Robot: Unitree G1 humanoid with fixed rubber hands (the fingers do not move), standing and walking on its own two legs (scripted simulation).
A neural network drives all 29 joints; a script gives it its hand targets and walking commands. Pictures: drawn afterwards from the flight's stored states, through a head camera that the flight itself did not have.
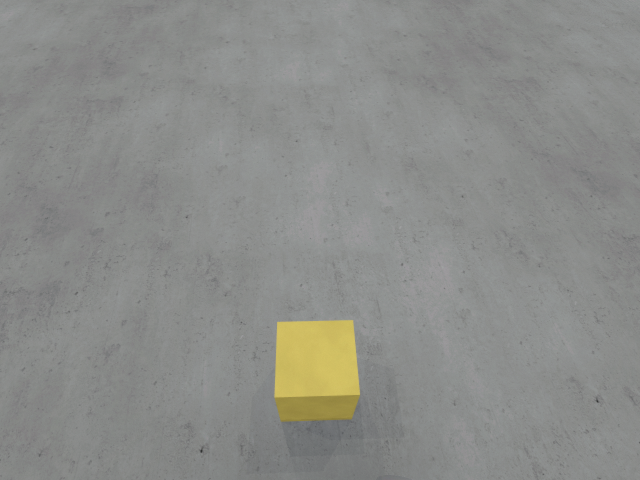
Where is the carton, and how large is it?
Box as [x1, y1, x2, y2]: [274, 320, 359, 421]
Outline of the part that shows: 352,320 277,322 274,397 281,421 351,418 359,396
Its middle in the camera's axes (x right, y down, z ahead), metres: -0.01 +0.38 +1.11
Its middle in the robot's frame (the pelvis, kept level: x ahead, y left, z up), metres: +0.45 +0.00 -0.64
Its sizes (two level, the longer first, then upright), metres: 0.210 0.200 0.250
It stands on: the floor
